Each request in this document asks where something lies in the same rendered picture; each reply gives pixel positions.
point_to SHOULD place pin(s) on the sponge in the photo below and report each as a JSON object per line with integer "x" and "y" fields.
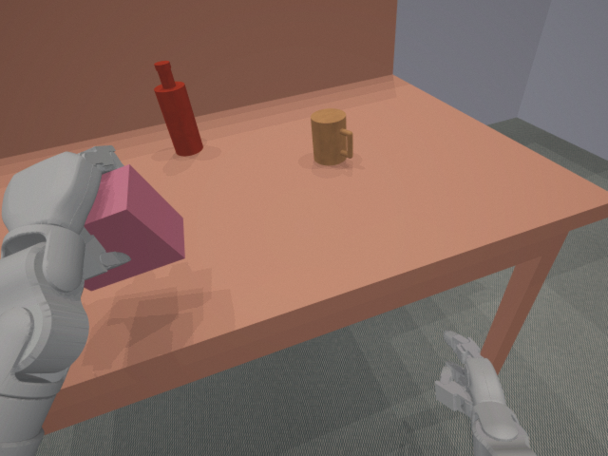
{"x": 129, "y": 216}

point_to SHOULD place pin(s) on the right robot hand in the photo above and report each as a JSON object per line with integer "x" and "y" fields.
{"x": 476, "y": 383}

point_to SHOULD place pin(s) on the right robot forearm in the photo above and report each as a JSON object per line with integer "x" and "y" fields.
{"x": 497, "y": 431}

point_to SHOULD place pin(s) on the table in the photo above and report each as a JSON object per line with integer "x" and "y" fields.
{"x": 279, "y": 249}

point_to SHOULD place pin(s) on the left robot forearm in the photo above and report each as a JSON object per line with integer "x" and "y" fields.
{"x": 43, "y": 328}

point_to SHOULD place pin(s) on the left robot hand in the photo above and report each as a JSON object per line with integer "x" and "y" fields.
{"x": 61, "y": 191}

